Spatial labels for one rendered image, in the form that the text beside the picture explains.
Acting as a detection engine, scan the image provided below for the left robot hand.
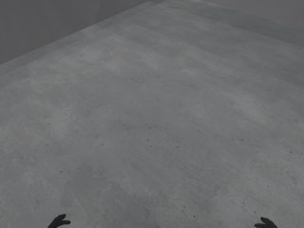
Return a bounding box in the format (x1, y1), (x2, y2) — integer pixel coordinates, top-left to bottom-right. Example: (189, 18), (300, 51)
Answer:
(47, 214), (71, 228)

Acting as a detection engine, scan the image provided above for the right robot hand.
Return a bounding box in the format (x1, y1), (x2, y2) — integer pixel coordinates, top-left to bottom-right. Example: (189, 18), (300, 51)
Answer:
(255, 217), (277, 228)

